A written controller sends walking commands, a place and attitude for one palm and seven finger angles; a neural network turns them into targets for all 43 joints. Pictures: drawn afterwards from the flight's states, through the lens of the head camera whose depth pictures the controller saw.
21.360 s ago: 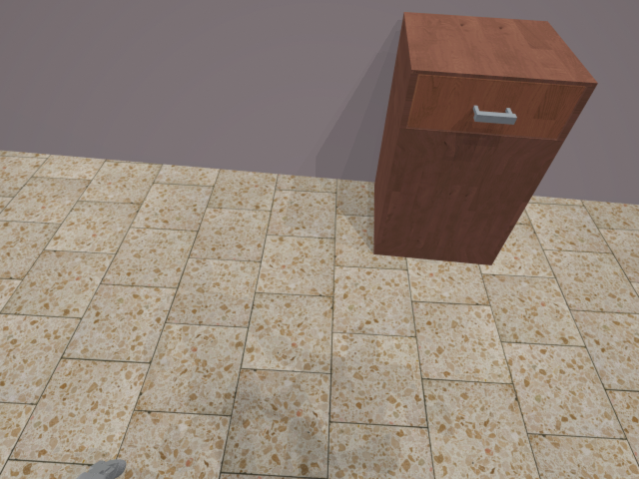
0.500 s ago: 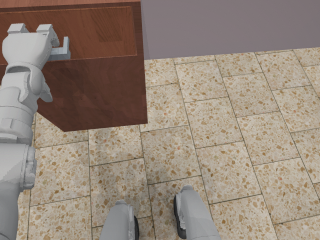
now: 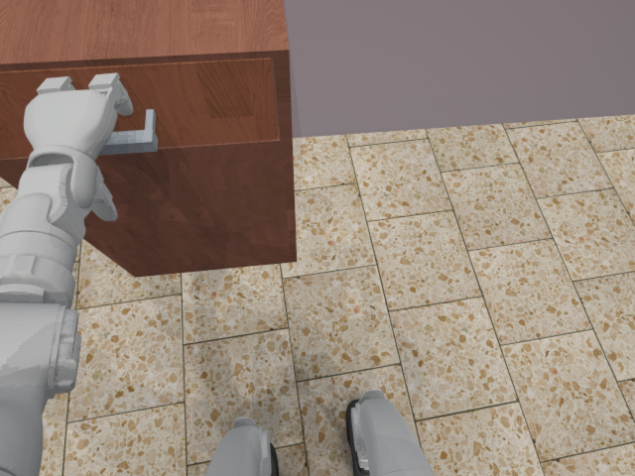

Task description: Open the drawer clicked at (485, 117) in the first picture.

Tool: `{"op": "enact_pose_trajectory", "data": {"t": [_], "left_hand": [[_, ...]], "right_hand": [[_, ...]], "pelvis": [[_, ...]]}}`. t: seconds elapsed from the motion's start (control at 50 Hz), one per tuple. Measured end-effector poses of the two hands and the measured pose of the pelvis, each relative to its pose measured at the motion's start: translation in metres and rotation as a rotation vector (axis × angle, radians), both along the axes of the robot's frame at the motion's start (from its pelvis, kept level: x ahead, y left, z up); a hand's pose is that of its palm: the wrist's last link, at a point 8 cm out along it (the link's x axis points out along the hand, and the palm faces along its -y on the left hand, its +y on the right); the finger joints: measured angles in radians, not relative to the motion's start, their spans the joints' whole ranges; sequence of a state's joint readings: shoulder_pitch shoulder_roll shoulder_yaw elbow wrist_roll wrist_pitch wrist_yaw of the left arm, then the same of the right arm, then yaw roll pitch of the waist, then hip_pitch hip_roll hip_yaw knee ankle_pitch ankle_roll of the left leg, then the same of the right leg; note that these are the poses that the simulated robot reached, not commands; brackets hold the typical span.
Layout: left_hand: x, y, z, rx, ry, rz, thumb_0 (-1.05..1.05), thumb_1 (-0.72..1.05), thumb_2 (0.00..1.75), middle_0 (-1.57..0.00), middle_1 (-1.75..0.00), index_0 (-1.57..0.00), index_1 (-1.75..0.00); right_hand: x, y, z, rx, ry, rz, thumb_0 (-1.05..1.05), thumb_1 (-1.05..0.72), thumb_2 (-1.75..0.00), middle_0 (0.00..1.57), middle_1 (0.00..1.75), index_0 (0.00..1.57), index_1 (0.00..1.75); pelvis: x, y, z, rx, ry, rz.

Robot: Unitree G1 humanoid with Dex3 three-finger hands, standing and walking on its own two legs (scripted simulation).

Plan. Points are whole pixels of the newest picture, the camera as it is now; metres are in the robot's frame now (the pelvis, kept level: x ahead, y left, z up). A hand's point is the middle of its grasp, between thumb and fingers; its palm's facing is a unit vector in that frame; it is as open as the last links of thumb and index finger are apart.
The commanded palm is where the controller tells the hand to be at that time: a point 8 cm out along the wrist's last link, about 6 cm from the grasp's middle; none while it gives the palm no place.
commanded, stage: lift the fingers back up to retry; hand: left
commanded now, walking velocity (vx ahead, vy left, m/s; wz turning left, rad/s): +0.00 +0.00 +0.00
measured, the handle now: (115, 131) +0.58 +0.23 -0.01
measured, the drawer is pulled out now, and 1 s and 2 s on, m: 0.00 0.00 0.00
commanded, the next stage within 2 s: re-aim the fingers above the handle in 0.36 s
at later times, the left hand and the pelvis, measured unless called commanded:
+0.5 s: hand (95, 140) +0.52 +0.23 +0.05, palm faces -0.05 -0.03 -1.00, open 13.8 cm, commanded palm +0.50 +0.23 +0.10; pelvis +0.04 +0.00 +0.03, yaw +0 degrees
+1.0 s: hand (87, 140) +0.52 +0.24 +0.05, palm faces -0.08 +0.00 -1.00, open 13.9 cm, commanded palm +0.50 +0.24 +0.10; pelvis +0.03 -0.01 +0.03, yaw +0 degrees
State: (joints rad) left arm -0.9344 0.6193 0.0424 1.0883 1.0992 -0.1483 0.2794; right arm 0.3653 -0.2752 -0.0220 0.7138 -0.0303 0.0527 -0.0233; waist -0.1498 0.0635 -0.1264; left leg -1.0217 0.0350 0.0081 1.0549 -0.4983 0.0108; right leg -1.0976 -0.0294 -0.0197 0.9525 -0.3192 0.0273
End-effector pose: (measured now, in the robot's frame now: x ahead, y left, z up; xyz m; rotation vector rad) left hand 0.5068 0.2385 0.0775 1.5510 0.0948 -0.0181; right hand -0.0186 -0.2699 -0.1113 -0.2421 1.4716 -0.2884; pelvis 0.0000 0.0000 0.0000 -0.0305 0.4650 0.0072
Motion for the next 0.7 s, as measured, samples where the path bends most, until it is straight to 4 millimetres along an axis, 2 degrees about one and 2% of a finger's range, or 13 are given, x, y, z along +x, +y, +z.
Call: {"op": "enact_pose_trajectory", "data": {"t": [0.16, 0.32, 0.52, 0.7], "left_hand": [[0.002, 0.007, 0.021, 0.008, -0.018, 0.027, 0.0, -0.49, 0.3, -0.31, -1.21, -0.32, -1.2], [0.004, 0.0, 0.032, -0.006, 0.014, 0.005, 0.0, -0.49, 0.3, -0.31, -1.2, -0.32, -1.2], [-0.006, -0.008, 0.024, -0.005, -0.032, -0.023, 0.0, -0.49, 0.3, -0.31, -1.2, -0.32, -1.2], [-0.01, -0.006, 0.028, 0.029, -0.01, 0.035, 0.0, -0.49, 0.3, -0.32, -1.2, -0.32, -1.2]], "right_hand": [[0.019, 0.0, 0.018, 0.006, 0.008, -0.005, 0.0, -0.9, -0.89, 0.2, 0.3, 0.2, 0.3], [0.048, 0.001, 0.03, 0.005, -0.036, -0.003, 0.0, -0.9, -0.9, 0.2, 0.3, 0.2, 0.3], [0.078, 0.001, 0.024, 0.03, -0.083, 0.024, 0.0, -0.9, -0.9, 0.2, 0.3, 0.2, 0.3], [0.083, 0.0, 0.019, 0.05, -0.099, 0.03, 0.0, -0.9, -0.9, 0.2, 0.3, 0.2, 0.3]], "pelvis": [[0.02, 0.003, 0.019, -0.004, -0.039, 0.002], [0.037, 0.005, 0.033, -0.003, -0.073, 0.0], [0.043, 0.003, 0.033, 0.002, -0.075, -0.001], [0.039, -0.003, 0.034, 0.008, -0.088, 0.004]]}}
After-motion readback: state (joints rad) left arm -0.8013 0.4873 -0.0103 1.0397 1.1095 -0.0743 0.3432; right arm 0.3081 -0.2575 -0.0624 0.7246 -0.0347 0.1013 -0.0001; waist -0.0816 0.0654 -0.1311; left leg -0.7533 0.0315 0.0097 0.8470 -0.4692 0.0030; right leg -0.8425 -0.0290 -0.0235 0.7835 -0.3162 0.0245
